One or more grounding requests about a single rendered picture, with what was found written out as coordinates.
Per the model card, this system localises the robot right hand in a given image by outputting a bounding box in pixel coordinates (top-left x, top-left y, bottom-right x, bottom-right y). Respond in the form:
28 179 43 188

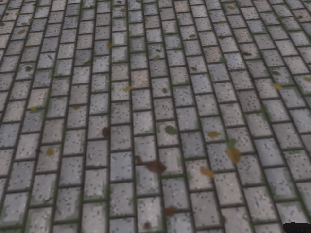
283 222 311 233

